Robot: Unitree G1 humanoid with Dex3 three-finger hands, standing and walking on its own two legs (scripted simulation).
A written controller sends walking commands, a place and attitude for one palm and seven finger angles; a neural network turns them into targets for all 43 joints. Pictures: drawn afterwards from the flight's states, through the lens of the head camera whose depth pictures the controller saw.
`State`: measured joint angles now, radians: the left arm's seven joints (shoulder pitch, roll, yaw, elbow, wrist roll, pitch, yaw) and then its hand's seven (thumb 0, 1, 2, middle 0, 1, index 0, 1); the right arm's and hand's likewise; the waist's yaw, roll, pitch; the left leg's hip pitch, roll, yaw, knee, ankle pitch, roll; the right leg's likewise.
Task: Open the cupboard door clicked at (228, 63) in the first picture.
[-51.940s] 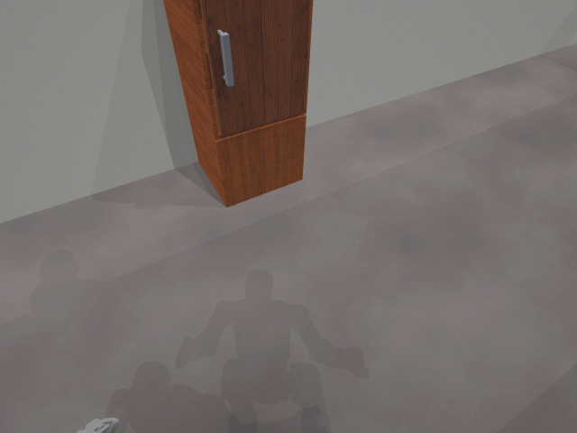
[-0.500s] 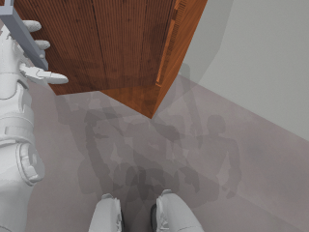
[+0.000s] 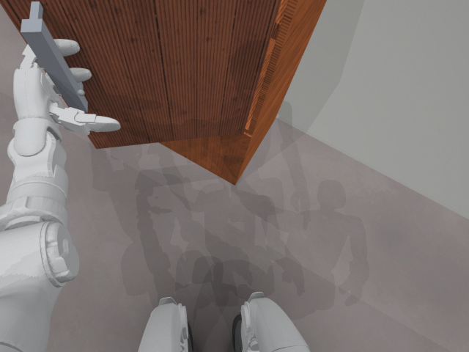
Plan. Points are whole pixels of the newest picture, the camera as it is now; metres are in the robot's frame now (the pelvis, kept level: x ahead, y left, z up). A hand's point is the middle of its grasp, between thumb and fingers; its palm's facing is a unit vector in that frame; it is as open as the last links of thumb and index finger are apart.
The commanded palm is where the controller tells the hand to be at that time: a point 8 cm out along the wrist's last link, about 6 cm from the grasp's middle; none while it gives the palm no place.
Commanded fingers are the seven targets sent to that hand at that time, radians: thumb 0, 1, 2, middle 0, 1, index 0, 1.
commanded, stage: close the thumb around the handle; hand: left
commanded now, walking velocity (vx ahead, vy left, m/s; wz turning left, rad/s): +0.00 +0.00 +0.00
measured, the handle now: (60, 63) +0.57 +0.24 +0.06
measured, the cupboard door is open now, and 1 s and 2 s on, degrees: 40 45 86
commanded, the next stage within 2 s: pull the door open along its arc in 0.60 s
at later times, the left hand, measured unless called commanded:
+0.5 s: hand (80, 91) +0.53 +0.21 +0.05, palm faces +0.12 -0.99 -0.02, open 6.0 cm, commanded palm +0.50 +0.23 +0.05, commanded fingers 0.00 0.90 0.90 -0.40 -1.35 -0.40 -1.35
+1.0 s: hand (82, 106) +0.50 +0.20 +0.05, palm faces +0.10 -0.99 -0.02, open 5.8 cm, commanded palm +0.45 +0.24 +0.05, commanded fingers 0.00 0.90 0.90 -0.40 -1.35 -0.40 -1.35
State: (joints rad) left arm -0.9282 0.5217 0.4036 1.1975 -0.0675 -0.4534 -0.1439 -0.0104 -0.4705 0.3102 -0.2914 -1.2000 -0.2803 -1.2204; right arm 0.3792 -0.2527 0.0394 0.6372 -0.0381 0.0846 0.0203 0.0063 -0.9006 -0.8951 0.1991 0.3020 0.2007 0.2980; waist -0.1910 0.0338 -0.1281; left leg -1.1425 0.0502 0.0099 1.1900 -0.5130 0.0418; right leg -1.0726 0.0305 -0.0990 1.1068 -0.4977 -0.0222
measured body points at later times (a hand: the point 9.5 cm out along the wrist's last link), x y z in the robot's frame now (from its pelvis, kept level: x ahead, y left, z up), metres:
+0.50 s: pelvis +0.00 +0.00 +0.00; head +0.16 +0.03 +0.42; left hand +0.51 +0.26 +0.06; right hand +0.00 -0.27 -0.11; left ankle +0.02 +0.09 -0.64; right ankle +0.01 -0.11 -0.64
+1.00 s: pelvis +0.01 +0.00 +0.01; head +0.15 +0.02 +0.44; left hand +0.49 +0.25 +0.05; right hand +0.01 -0.26 -0.10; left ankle +0.01 +0.09 -0.64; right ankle +0.01 -0.11 -0.64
